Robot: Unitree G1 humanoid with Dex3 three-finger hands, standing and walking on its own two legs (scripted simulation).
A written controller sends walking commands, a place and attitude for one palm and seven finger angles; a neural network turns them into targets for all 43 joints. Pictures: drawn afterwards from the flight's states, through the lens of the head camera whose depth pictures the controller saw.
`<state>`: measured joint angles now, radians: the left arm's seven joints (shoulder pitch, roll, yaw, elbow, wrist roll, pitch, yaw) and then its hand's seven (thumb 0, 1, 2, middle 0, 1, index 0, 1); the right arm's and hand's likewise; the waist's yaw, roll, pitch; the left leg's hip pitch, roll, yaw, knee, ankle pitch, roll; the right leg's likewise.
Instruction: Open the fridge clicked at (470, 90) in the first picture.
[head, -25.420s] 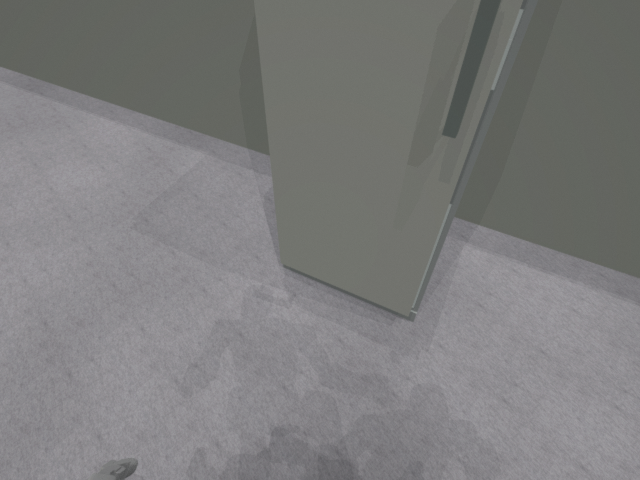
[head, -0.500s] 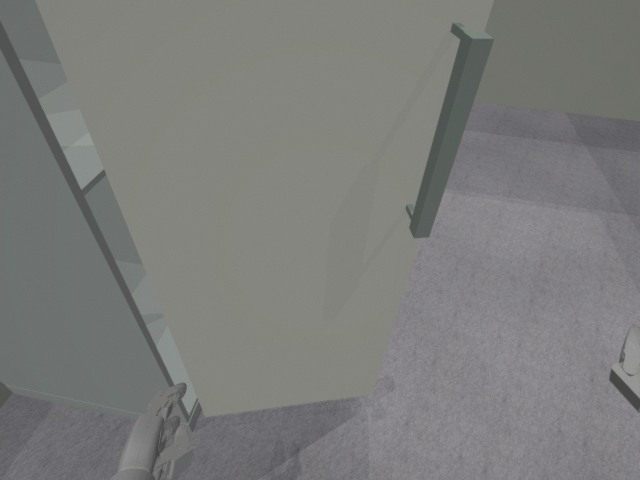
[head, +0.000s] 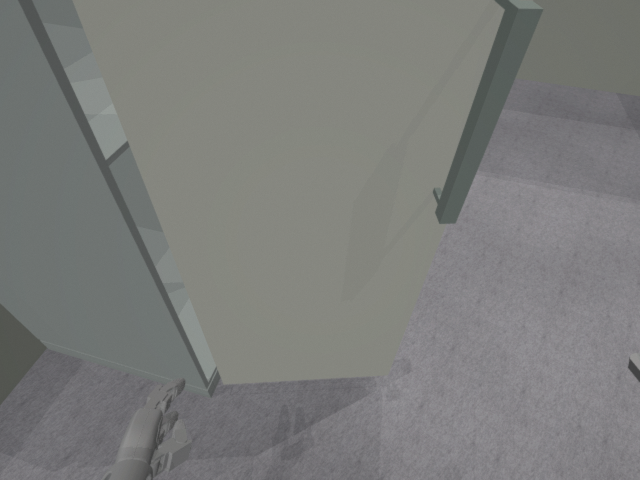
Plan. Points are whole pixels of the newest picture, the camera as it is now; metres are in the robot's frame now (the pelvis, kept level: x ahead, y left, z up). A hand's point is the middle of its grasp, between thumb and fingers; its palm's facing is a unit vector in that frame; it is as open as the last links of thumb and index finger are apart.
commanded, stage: step back with the hand held close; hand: right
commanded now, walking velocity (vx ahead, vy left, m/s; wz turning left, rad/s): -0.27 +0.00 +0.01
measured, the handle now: (470, 125) +0.51 -0.17 +0.21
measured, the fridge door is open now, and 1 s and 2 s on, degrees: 71 71 71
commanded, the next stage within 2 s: stop stepping back and stand still in 1.34 s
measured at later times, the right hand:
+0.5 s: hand out of the picture +0.13 -0.29 +0.15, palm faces +0.53 +0.74 -0.42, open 7.5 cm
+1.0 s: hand out of the picture +0.05 -0.27 +0.16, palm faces +0.55 +0.72 -0.41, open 7.4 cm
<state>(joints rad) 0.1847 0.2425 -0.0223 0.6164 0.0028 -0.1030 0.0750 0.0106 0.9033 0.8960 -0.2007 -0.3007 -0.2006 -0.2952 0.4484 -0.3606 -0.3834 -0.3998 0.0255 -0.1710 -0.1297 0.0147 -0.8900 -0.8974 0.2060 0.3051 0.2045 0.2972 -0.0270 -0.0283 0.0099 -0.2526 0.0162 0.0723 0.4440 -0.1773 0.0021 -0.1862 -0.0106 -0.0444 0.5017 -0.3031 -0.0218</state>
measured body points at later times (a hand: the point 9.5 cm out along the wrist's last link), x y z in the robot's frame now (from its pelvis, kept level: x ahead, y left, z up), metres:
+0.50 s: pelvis -0.07 -0.01 -0.03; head -0.07 -0.02 +0.42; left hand +0.11 +0.22 -0.09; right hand +0.10 -0.33 +0.17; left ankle +0.04 +0.13 -0.74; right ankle -0.02 -0.10 -0.74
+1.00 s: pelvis -0.13 +0.01 -0.03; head -0.12 -0.01 +0.42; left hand +0.05 +0.24 -0.10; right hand +0.02 -0.31 +0.18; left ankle +0.02 +0.13 -0.74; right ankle -0.03 -0.10 -0.73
